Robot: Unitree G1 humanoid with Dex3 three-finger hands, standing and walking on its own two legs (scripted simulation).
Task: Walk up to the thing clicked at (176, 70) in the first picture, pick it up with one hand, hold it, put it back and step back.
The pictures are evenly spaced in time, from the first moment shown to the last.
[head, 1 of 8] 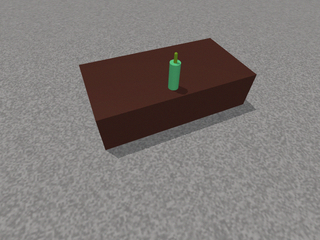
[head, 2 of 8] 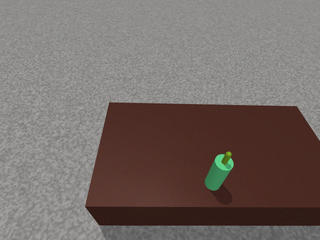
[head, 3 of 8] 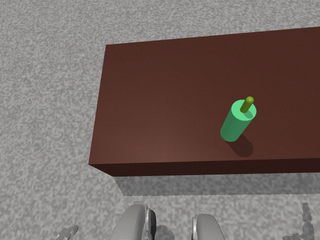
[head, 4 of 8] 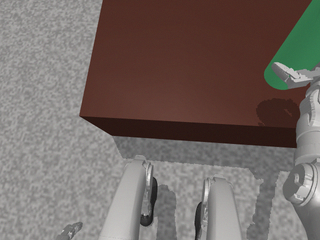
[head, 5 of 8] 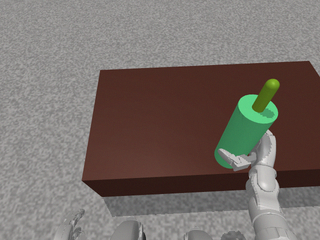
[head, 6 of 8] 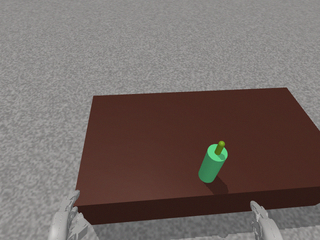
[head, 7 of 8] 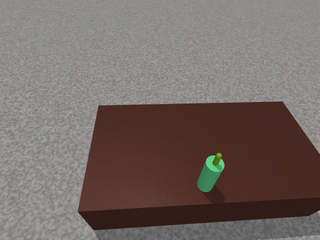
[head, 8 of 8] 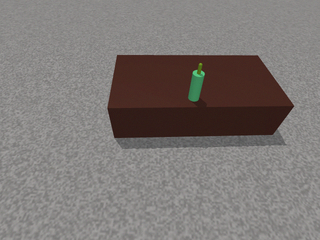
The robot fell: no
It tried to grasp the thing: yes
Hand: right
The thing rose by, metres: 0.38
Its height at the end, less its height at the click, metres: +0.00
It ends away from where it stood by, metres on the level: 0.02
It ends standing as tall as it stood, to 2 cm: yes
